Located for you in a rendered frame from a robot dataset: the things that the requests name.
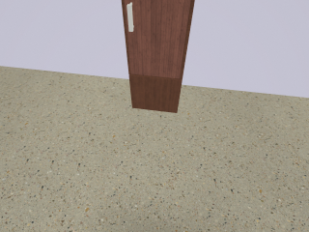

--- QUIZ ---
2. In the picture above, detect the cupboard door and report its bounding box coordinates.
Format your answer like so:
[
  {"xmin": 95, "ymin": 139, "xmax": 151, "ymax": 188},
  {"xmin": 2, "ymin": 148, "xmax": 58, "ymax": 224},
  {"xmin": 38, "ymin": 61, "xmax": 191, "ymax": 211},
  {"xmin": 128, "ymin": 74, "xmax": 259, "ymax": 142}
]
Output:
[{"xmin": 124, "ymin": 0, "xmax": 191, "ymax": 79}]

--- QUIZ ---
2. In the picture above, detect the handle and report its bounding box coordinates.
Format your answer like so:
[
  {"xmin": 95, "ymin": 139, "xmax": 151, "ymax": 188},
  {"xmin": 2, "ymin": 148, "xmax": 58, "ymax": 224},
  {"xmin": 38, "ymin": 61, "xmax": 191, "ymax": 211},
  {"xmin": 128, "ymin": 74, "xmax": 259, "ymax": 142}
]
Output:
[{"xmin": 126, "ymin": 2, "xmax": 134, "ymax": 32}]

